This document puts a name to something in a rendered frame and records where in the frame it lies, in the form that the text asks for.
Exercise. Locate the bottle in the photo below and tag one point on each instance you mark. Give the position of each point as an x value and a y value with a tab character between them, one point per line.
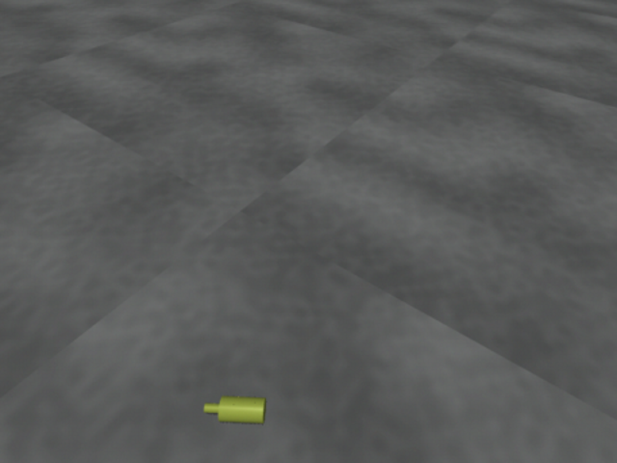
238	409

